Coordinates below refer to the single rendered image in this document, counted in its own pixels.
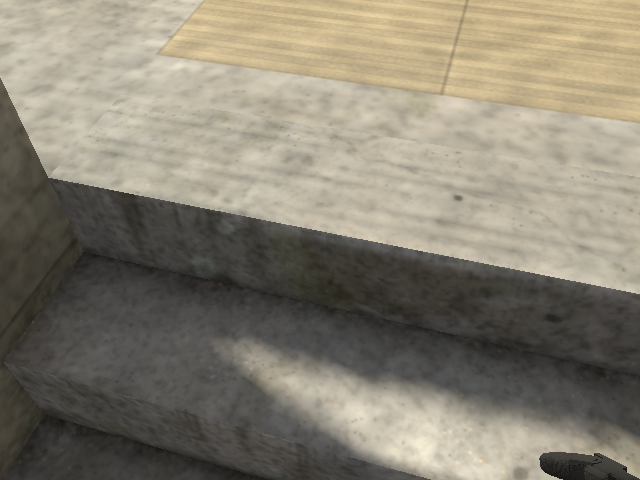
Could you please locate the robot right hand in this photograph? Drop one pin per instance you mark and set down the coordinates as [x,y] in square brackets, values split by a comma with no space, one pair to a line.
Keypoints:
[574,466]

